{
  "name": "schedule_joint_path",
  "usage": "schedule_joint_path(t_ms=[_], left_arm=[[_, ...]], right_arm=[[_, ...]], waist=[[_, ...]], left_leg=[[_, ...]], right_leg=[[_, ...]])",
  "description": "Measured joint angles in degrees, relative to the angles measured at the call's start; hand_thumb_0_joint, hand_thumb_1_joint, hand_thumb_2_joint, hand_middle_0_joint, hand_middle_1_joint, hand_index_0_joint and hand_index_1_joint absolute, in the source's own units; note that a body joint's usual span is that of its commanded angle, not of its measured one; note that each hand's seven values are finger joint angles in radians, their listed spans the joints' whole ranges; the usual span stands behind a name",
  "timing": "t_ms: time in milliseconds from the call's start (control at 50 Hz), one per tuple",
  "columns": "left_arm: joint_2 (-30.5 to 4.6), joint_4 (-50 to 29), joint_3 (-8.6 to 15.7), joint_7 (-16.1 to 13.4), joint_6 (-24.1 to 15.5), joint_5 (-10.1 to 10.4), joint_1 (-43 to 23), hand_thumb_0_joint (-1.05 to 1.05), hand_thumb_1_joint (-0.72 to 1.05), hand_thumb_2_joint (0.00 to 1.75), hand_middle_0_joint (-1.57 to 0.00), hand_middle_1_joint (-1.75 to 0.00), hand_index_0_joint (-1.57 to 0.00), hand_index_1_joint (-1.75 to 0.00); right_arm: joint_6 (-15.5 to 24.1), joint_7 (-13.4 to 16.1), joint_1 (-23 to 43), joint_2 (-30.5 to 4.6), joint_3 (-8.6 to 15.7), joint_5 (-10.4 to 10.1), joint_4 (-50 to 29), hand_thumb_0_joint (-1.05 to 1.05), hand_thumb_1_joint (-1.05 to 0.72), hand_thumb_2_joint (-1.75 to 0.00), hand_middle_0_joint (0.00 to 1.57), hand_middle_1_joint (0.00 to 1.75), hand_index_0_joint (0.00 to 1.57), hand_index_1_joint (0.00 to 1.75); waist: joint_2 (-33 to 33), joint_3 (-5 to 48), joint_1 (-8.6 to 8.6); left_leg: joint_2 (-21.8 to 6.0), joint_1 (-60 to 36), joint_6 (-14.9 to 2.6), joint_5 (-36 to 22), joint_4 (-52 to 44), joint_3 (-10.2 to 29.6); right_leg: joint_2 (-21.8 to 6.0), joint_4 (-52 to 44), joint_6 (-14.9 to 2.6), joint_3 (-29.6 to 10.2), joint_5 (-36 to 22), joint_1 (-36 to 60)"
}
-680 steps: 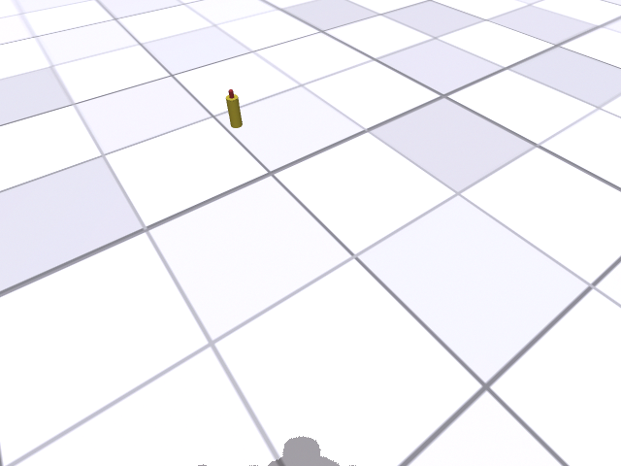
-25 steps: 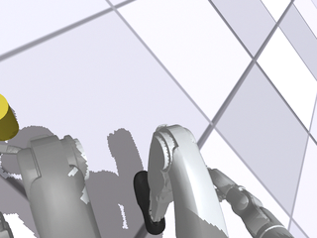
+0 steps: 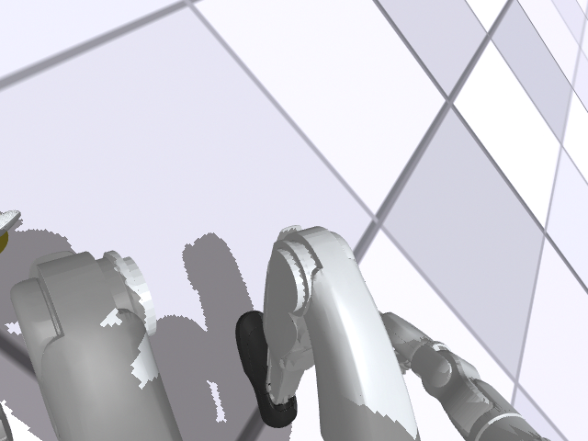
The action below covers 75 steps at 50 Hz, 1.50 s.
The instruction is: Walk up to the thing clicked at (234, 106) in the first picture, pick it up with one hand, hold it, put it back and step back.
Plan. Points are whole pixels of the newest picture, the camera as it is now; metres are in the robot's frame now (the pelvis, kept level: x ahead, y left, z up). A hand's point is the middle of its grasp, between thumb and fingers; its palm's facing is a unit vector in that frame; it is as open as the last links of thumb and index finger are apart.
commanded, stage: close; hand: left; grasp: from the side
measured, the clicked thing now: out of the picture +0.40 +0.31 -0.16
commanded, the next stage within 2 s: settle in 0.22 s
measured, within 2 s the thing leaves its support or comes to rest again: leaves its support in 0.60 s
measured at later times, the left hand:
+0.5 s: hand out of the picture +0.40 +0.30 -0.15, palm faces +0.37 -0.93 +0.01, open 9.8 cm
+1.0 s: hand out of the picture +0.38 +0.33 -0.06, palm faces +0.36 -0.93 -0.03, open 9.8 cm
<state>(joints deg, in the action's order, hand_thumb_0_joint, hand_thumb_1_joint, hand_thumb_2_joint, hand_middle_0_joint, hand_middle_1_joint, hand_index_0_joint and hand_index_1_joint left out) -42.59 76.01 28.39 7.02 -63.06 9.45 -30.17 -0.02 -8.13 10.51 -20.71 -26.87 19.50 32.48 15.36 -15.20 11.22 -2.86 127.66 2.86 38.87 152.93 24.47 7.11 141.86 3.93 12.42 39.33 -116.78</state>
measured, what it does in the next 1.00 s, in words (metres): stands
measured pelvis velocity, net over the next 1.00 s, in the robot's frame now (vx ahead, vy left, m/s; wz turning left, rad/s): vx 0.01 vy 0.00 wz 0.04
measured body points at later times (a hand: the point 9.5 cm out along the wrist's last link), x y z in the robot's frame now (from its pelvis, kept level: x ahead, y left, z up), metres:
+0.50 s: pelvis +0.00 +0.00 +0.00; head +0.20 +0.19 +0.35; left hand +0.37 +0.35 -0.15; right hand +0.19 -0.23 -0.03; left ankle +0.08 +0.14 -0.24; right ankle +0.13 -0.13 -0.24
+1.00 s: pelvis +0.01 +0.00 +0.03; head +0.19 +0.16 +0.40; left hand +0.36 +0.37 -0.06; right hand +0.20 -0.23 -0.04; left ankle +0.08 +0.14 -0.24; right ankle +0.13 -0.13 -0.24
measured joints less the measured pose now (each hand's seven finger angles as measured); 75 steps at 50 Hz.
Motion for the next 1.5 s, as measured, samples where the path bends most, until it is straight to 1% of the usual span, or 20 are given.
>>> schedule_joint_path(t_ms=[60,140,260,340,440,560,680,740,800,880,940,1000,1080,1180,1280,1360,1440,1500], left_arm=[[0.0,0.3,0.2,-0.5,-0.3,0.0,-0.3,-0.01,0.13,0.55,-0.52,-0.48,-0.51,-0.49],[-0.3,0.8,0.6,-1.0,-0.5,-0.4,-0.5,0.01,0.09,0.59,-0.63,-0.59,-0.53,-0.59],[-1.2,1.8,0.8,-1.8,-0.4,-0.7,-1.5,0.02,-0.01,0.67,-0.75,-0.78,-0.63,-0.77],[-1.7,2.1,0.6,-2.0,-0.3,-1.1,-1.8,0.03,-0.09,0.76,-0.76,-0.86,-0.65,-0.85],[-1.6,1.1,0.4,-2.2,0.0,-1.1,-1.7,0.03,-0.15,0.86,-0.76,-0.95,-0.65,-0.92],[-0.8,-2.8,0.6,-2.1,2.3,-1.3,-0.9,0.03,-0.21,0.93,-0.75,-1.0,-0.65,-0.98],[1.5,-10.4,0.0,-2.1,6.1,-2.1,0.9,0.03,-0.23,0.97,-0.76,-1.02,-0.66,-0.99],[2.8,-13.8,-1.2,-2.3,8.1,-2.0,1.8,0.03,-0.24,0.98,-0.76,-1.02,-0.66,-0.99],[4.3,-17.2,-1.7,-2.6,10.8,-2.3,2.6,0.03,-0.24,0.98,-0.76,-1.01,-0.66,-0.99],[5.7,-20.4,-3.6,-2.4,13.4,-1.5,3.2,0.03,-0.25,0.98,-0.77,-1.01,-0.67,-0.98],[6.9,-22.4,-4.3,-2.1,15.8,-1.2,3.2,0.03,-0.25,0.99,-0.77,-1.0,-0.67,-0.98],[8.2,-25.3,-5.1,-1.4,17.9,-1.0,3.7,0.03,-0.25,0.99,-0.78,-1.0,-0.68,-0.97],[10.4,-27.7,-5.9,-0.3,20.1,0.2,4.5,0.03,-0.26,1.0,-0.78,-0.99,-0.68,-0.97],[13.0,-30.2,-5.9,0.6,22.9,0.5,5.4,0.03,-0.26,1.0,-0.78,-0.99,-0.68,-0.96],[14.9,-32.5,-5.9,1.8,24.4,0.9,6.1,0.04,-0.26,1.0,-0.79,-0.98,-0.69,-0.96],[16.0,-33.4,-5.5,3.0,25.5,1.2,5.6,0.04,-0.26,1.0,-0.79,-0.98,-0.69,-0.96],[16.8,-33.7,-4.6,3.7,26.5,1.7,4.7,0.04,-0.26,1.0,-0.79,-0.98,-0.69,-0.96],[17.1,-34.0,-4.2,4.5,27.3,1.7,4.1,0.04,-0.26,1.0,-0.79,-0.98,-0.69,-0.96]], right_arm=[[-0.1,0.0,-0.3,-0.1,-0.3,0.1,0.0,0.0,-0.88,-0.89,0.2,0.3,0.21,0.3],[-0.4,0.1,-0.5,-0.1,-0.6,0.2,0.1,0.0,-0.88,-0.89,0.2,0.3,0.21,0.3],[-0.6,0.1,-0.6,-0.2,-0.9,0.4,-0.1,0.0,-0.87,-0.89,0.2,0.3,0.21,0.3],[-0.8,0.1,-0.7,-0.3,-0.9,0.5,-0.3,0.0,-0.87,-0.89,0.2,0.3,0.21,0.3],[-0.8,0.1,-0.8,-0.2,-0.8,0.5,-0.3,0.0,-0.88,-0.89,0.2,0.3,0.21,0.3],[-0.8,0.2,-1.2,0.1,0.2,0.1,0.0,0.0,-0.89,-0.9,0.2,0.3,0.21,0.3],[-1.4,0.2,-2.4,1.1,2.5,-0.8,0.9,0.0,-0.9,-0.9,0.2,0.3,0.21,0.3],[-1.9,0.2,-3.5,1.6,3.8,-1.7,1.5,0.0,-0.9,-0.9,0.2,0.3,0.21,0.3],[-2.4,0.2,-4.6,2.3,5.3,-2.7,2.1,0.0,-0.9,-0.9,0.2,0.3,0.21,0.3],[-2.8,0.2,-5.9,3.0,7.5,-4.3,2.8,0.0,-0.9,-0.9,0.2,0.3,0.21,0.3],[-3.2,0.3,-6.6,3.4,9.2,-5.5,3.2,0.0,-0.9,-0.9,0.2,0.3,0.21,0.3],[-3.6,0.3,-7.5,3.8,11.0,-7.0,3.3,0.0,-0.9,-0.89,0.2,0.3,0.21,0.3],[-4.1,0.7,-8.5,4.2,13.2,-9.0,3.4,0.0,-0.89,-0.89,0.2,0.3,0.21,0.3],[-4.4,1.5,-9.0,4.6,15.6,-10.7,3.8,0.0,-0.89,-0.89,0.2,0.3,0.21,0.3],[-4.3,2.4,-9.3,4.7,17.9,-12.0,4.6,0.01,-0.89,-0.89,0.2,0.3,0.21,0.3],[-4.1,3.1,-9.5,4.6,19.4,-12.7,5.5,0.01,-0.89,-0.89,0.2,0.3,0.21,0.3],[-3.9,3.5,-9.9,4.4,20.6,-13.4,5.8,0.01,-0.9,-0.89,0.2,0.3,0.21,0.3],[-3.7,3.8,-10.5,4.4,21.5,-13.8,6.0,0.01,-0.9,-0.89,0.2,0.3,0.21,0.3]], waist=[[0.1,-0.1,0.1],[0.1,-0.3,0.27],[0.3,-0.6,0.57],[0.4,-0.6,0.76],[0.4,-0.8,0.68],[0.5,-0.8,0.29],[0.0,0.3,-0.96],[-1.0,1.9,-1.63],[-2.2,3.5,-2.34],[-4.2,6.1,-3.1],[-5.7,7.8,-3.64],[-7.0,9.6,-4.13],[-8.5,11.9,-4.75],[-9.9,14.0,-5.35],[-11.0,15.7,-5.89],[-11.8,16.5,-6.29],[-12.5,17.2,-6.56],[-12.8,17.6,-6.75]], left_leg=[[-0.1,0.0,-0.06,0.0,0.0,0.1],[-0.1,-0.2,-0.07,0.1,0.0,0.3],[-0.3,-0.3,-0.18,0.0,-0.1,0.3],[-0.3,-0.3,-0.17,0.1,-0.1,0.5],[-0.4,-0.3,-0.23,0.2,-0.2,0.6],[-0.3,-0.1,-0.34,0.2,-0.3,0.4],[-0.2,0.2,-0.43,0.1,-1.1,-0.4],[-0.2,0.6,-0.5,0.1,-1.9,-1.1],[-0.3,0.8,-0.63,0.1,-2.9,-1.9],[-0.3,1.4,-0.87,-0.1,-4.3,-3.3],[-0.4,1.8,-1.06,-0.3,-5.4,-4.4],[-0.5,2.2,-1.07,-0.4,-6.6,-5.5],[-0.6,2.4,-0.9,-0.6,-8.3,-7.0],[-0.8,2.1,-0.43,-0.6,-10.5,-8.5],[-1.1,1.8,0.04,-0.6,-12.6,-9.9],[-1.3,1.3,0.24,-0.7,-14.0,-10.9],[-1.4,0.9,0.31,-0.8,-15.2,-11.7],[-1.5,0.6,0.38,-0.8,-16.1,-12.2]], right_leg=[[0.1,-0.1,0.11,0.1,-0.1,0.0],[0.2,-0.3,0.01,0.2,-0.2,0.2],[0.3,-0.5,0.01,0.3,-0.4,0.2],[0.3,-0.6,0.07,0.4,-0.5,0.3],[0.4,-0.8,0.19,0.5,-0.4,0.4],[0.2,-1.0,0.21,0.4,-0.3,0.4],[-0.3,-1.3,-0.35,0.1,0.1,0.2],[-0.7,-1.7,-0.71,-0.2,0.5,0.0],[-1.1,-2.2,-0.89,-0.6,0.9,-0.2],[-1.8,-2.8,-0.93,-1.4,1.3,-0.8],[-2.1,-3.3,-0.83,-2.1,1.5,-1.3],[-2.6,-3.7,-1.2,-2.7,1.8,-1.9],[-3.2,-4.3,-1.37,-3.7,2.1,-2.7],[-3.8,-5.1,-1.33,-4.7,2.4,-3.5],[-4.2,-5.9,-1.75,-5.6,2.7,-4.2],[-4.5,-6.4,-2.18,-6.3,2.8,-4.4],[-4.6,-7.0,-2.5,-6.8,2.8,-4.5],[-4.7,-7.5,-2.69,-7.1,2.8,-4.5]])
